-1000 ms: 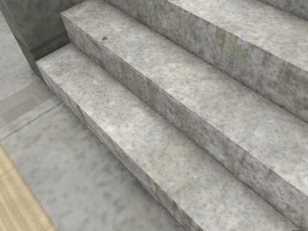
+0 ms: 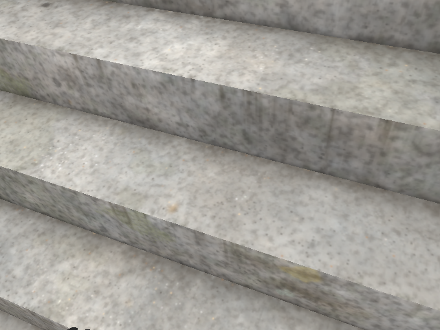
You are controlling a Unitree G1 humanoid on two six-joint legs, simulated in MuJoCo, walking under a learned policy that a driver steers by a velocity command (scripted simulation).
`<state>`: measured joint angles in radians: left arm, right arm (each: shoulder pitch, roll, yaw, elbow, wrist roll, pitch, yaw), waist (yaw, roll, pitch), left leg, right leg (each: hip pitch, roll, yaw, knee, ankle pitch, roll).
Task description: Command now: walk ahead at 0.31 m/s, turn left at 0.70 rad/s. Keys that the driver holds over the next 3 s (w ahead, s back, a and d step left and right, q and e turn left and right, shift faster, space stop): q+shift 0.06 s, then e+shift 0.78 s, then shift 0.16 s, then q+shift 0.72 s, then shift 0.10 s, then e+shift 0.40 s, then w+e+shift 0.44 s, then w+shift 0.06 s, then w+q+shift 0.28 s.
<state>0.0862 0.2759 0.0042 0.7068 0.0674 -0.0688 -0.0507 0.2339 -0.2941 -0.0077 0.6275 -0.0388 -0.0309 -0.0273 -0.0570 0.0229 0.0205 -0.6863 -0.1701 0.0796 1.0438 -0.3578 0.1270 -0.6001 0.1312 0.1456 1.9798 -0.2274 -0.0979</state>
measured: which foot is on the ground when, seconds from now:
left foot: down 0.00-0.34, up 0.36-0.94, down 0.96-1.00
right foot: up 0.00-0.30, down 0.32-0.94, up 0.96-1.00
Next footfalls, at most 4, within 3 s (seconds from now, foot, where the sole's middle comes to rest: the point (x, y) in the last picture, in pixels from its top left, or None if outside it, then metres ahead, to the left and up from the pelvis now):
0.32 right None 0.26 -0.15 -0.49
0.96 left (226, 326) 0.41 0.03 -0.49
1.42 right None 0.29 -0.13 -0.49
1.96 left None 0.37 0.13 -0.49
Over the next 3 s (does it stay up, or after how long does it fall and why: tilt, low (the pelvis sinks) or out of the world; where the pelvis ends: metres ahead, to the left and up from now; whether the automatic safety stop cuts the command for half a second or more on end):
stays up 0.43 -0.05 0.31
